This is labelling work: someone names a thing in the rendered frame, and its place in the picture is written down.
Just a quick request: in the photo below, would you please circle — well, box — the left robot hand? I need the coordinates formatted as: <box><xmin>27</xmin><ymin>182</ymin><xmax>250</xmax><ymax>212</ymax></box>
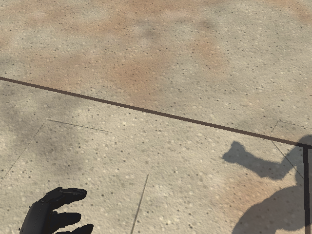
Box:
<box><xmin>19</xmin><ymin>186</ymin><xmax>94</xmax><ymax>234</ymax></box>

